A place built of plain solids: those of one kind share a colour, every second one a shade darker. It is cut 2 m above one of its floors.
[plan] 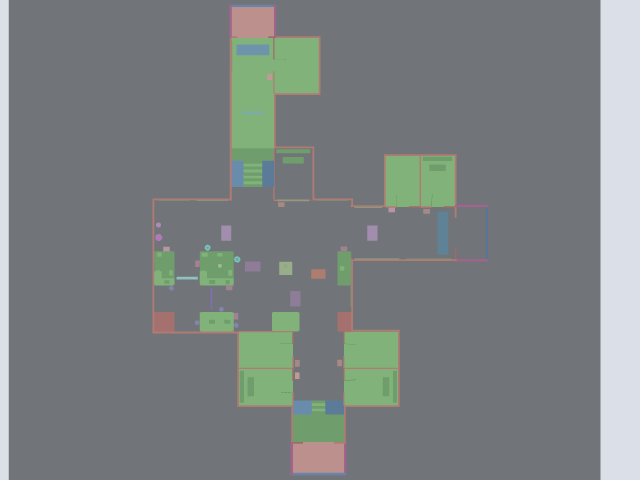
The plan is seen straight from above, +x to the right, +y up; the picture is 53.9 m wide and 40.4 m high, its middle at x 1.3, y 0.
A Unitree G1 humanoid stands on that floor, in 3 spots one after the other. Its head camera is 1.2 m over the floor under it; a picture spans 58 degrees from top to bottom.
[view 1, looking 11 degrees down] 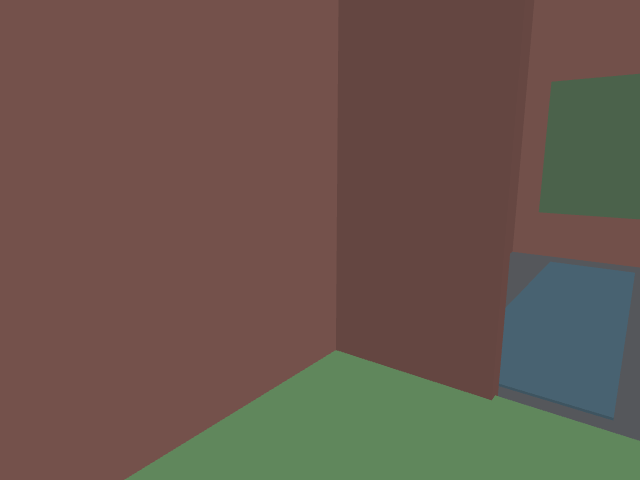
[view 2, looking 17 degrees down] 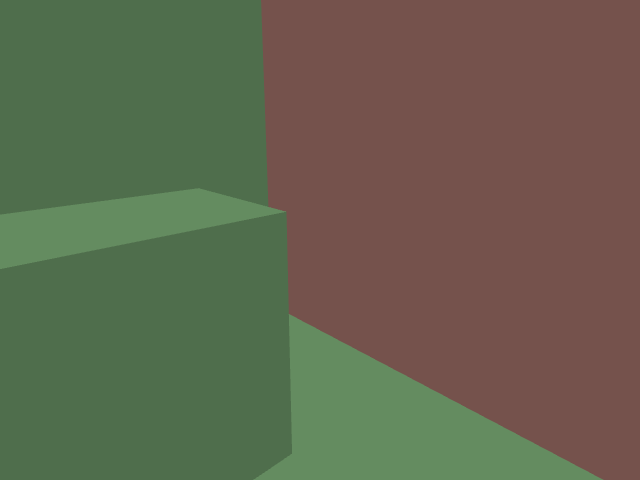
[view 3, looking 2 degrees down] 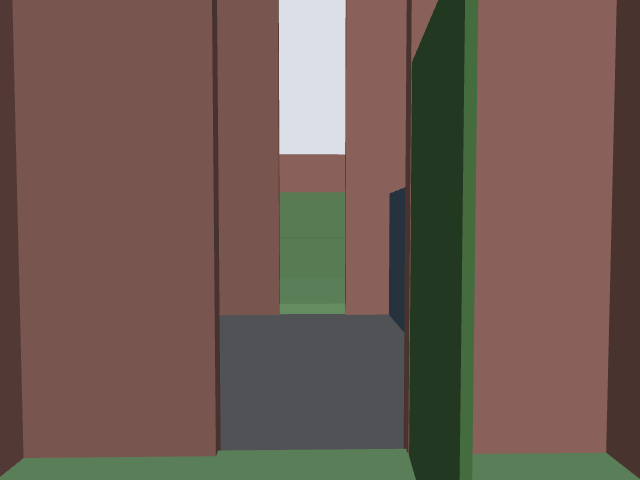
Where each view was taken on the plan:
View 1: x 11.19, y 4.93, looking -53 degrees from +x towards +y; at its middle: wall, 2.46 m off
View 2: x -3.25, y -9.26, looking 137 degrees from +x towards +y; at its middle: wall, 2.28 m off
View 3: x -3.25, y -12.35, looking -1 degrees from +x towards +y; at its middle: piece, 9.84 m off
